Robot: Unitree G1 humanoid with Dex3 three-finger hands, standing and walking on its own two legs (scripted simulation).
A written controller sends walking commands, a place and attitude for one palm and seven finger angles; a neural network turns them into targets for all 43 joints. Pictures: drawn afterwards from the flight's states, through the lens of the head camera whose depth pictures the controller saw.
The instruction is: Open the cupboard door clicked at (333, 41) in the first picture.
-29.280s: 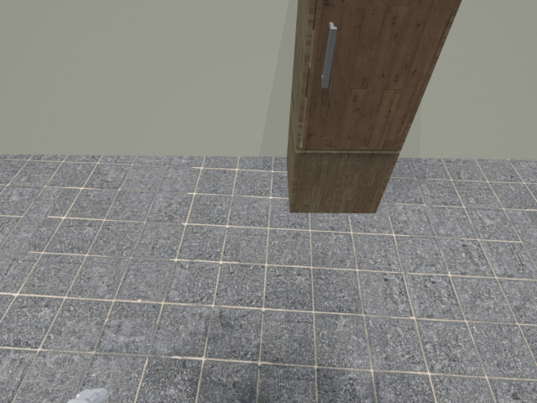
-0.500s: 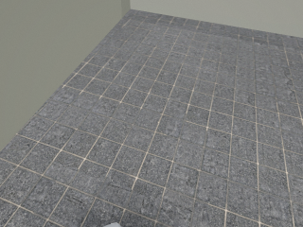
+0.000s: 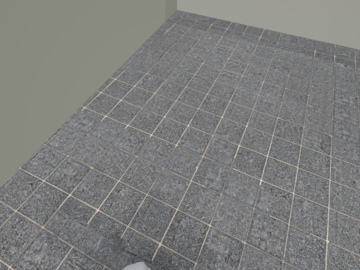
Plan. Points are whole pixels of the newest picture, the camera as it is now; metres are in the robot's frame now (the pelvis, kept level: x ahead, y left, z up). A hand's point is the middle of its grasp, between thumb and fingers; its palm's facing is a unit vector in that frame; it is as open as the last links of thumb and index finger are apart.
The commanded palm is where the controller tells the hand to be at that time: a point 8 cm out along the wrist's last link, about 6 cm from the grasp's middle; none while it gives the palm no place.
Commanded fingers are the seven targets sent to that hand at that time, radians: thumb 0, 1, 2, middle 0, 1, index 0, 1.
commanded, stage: turn to face it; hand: left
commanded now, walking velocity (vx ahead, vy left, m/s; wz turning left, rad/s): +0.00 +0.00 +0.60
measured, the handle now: out of the picture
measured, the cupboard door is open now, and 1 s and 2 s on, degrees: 45 45 45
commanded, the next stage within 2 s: none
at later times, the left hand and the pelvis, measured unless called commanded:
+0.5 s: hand out of the picture +0.10 +0.16 -0.16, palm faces +0.31 -0.91 -0.26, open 7.4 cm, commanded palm none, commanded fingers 0.00 0.90 0.90 -0.20 -0.30 -0.20 -0.30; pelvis +0.09 -0.05 +0.00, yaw +18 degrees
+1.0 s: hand out of the picture +0.10 +0.16 -0.16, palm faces +0.58 -0.75 -0.31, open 7.4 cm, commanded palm none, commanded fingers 0.00 0.90 0.90 -0.20 -0.30 -0.20 -0.30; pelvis +0.14 -0.07 -0.01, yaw +37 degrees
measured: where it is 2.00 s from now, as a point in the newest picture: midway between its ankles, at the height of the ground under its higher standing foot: outside the picture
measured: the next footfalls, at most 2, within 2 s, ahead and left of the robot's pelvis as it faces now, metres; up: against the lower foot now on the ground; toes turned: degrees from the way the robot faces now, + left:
left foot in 0.04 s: +0.11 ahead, +0.11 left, +0.00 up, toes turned +9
right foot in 0.32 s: +0.13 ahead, -0.17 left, +0.00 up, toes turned +8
